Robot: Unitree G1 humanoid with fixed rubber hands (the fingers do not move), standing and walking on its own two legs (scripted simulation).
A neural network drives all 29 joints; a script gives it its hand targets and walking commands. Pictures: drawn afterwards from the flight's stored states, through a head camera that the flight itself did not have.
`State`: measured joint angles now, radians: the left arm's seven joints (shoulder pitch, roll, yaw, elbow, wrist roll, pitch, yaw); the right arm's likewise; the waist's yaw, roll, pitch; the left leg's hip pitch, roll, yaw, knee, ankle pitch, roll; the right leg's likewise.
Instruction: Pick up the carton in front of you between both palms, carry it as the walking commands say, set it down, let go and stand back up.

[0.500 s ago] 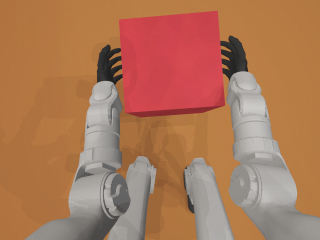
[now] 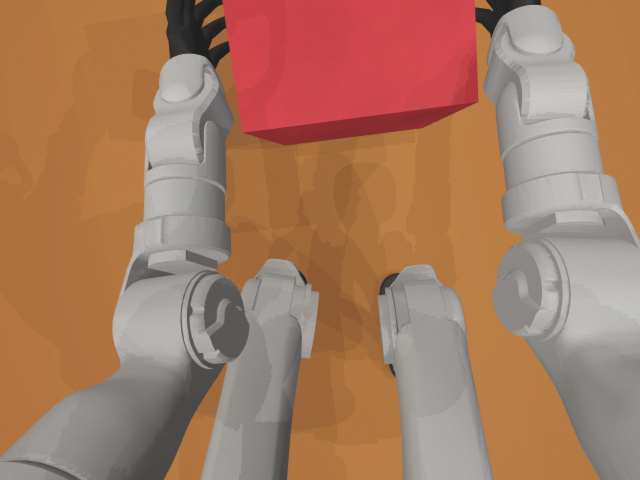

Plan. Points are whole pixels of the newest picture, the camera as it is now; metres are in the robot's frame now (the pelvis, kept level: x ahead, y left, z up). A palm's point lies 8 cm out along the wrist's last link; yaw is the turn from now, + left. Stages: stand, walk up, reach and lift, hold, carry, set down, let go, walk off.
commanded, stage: set down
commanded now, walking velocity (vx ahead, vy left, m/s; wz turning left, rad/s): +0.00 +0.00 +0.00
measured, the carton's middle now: (345, 40) +0.56 +0.00 -0.22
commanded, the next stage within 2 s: none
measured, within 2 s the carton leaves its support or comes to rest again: rests again in 0.56 s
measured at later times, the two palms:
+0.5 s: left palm (224, 63) +0.55 +0.15 -0.23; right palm (480, 22) +0.58 -0.15 -0.23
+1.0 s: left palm (225, 72) +0.54 +0.15 -0.24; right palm (484, 33) +0.57 -0.16 -0.24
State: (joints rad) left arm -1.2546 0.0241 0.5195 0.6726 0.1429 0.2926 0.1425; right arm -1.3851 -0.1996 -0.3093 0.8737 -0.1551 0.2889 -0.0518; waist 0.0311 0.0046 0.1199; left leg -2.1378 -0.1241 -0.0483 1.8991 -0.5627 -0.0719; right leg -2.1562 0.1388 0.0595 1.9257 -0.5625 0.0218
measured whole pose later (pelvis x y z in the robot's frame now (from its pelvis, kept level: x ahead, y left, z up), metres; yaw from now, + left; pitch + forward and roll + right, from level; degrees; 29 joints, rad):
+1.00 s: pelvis -0.01 -0.01 -0.08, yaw +1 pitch +32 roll +3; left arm -1.48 0.15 0.48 0.91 0.08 0.22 0.05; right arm -1.62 -0.37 -0.25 1.12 -0.07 0.23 0.04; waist 0.03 0.01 0.48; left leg -2.15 -0.12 -0.01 2.22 -0.64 -0.07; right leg -2.17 0.10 0.01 2.26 -0.65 -0.02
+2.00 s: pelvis -0.01 +0.00 -0.04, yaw +2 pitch +38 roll +3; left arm -1.51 0.26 0.26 0.98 -0.14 0.20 0.18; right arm -1.66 -0.52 -0.06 1.21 0.14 0.20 -0.02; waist 0.06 0.01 0.30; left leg -2.14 -0.06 0.02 2.05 -0.57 -0.02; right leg -2.15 0.03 0.00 2.09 -0.60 -0.03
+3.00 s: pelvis +0.04 +0.00 +0.23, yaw -1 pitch +43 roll +1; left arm -0.95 0.18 0.31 0.70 0.10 0.19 0.02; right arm -1.08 -0.30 -0.31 0.86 -0.13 0.19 0.02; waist 0.03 0.00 0.00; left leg -1.43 -0.04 -0.04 0.96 -0.29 -0.01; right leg -1.43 0.06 0.04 0.97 -0.30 -0.02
